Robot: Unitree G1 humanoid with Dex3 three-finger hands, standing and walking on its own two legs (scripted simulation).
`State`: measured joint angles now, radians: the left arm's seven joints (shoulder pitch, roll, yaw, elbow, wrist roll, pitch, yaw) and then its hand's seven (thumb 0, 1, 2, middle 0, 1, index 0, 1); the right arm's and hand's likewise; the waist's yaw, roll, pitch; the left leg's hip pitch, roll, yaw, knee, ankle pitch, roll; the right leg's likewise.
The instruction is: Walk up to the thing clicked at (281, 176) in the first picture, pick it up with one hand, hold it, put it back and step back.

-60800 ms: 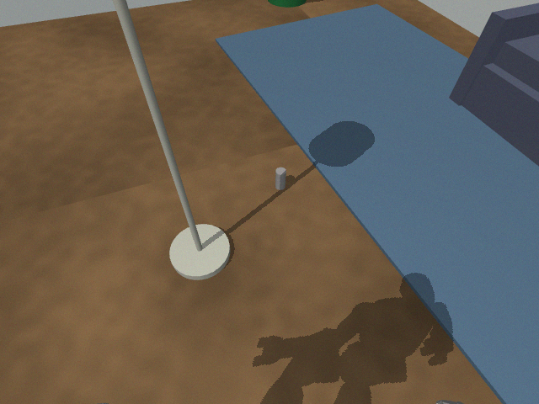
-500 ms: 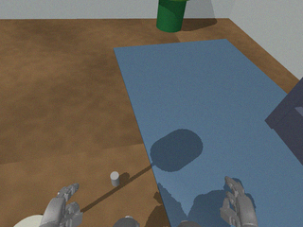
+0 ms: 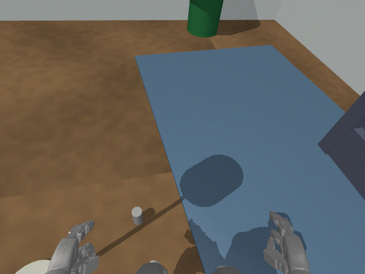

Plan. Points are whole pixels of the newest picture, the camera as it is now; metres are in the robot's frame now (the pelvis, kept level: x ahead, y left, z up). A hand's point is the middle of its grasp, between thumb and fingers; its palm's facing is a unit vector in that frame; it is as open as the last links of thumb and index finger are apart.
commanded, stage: home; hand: left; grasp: from above
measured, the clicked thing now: (137, 216) +0.48 +0.18 -0.66
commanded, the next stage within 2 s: stand in 0.76 s
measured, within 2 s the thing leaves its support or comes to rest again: neither
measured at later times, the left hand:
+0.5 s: hand (97, 258) +0.16 +0.18 -0.05, palm faces +0.04 -0.99 -0.16, open 7.4 cm
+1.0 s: hand (88, 265) +0.16 +0.21 -0.09, palm faces +0.04 -0.96 -0.27, open 7.4 cm
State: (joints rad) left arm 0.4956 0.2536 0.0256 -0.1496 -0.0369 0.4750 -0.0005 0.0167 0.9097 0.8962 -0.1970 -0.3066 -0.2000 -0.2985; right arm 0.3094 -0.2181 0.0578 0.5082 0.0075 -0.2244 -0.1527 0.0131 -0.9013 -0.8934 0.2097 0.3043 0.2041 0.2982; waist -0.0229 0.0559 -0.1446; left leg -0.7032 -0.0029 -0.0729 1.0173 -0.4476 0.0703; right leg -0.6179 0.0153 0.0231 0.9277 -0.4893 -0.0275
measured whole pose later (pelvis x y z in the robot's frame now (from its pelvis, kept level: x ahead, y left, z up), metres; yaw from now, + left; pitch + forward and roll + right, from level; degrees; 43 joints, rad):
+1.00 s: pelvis +0.00 +0.00 +0.02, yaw +0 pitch +3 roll -5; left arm 0.25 0.27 0.03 0.41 0.04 0.15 0.02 0.01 0.91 0.90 -0.20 -0.31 -0.20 -0.30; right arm 0.18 -0.29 0.02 0.72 -0.07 -0.09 -0.04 0.01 -0.90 -0.89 0.21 0.30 0.21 0.30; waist 0.03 0.02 -0.01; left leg -0.53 -0.03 -0.03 0.87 -0.38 0.08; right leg -0.48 -0.02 0.06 0.85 -0.46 -0.06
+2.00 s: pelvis +0.02 +0.00 +0.06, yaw +2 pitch -3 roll -3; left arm 0.16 0.30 0.05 1.10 0.02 0.01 0.03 0.01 0.91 0.90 -0.20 -0.30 -0.20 -0.30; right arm 0.11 -0.31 -0.03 1.17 -0.02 -0.02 -0.02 0.00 -0.90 -0.89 0.21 0.30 0.20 0.30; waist 0.01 0.01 0.04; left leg -0.15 -0.06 -0.04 0.36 -0.16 0.08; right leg -0.13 -0.07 0.05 0.41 -0.28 -0.02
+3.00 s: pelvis +0.04 -0.01 +0.07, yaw +1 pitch -1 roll -3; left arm 0.14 0.30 0.04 1.11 0.01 0.02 0.02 0.01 0.91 0.90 -0.20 -0.30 -0.20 -0.30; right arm 0.09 -0.31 -0.01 1.18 -0.01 -0.01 -0.02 0.00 -0.90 -0.89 0.21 0.30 0.20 0.30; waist 0.01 0.02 0.05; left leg -0.13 -0.05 -0.05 0.35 -0.19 0.07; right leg -0.12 -0.06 0.05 0.41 -0.30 0.01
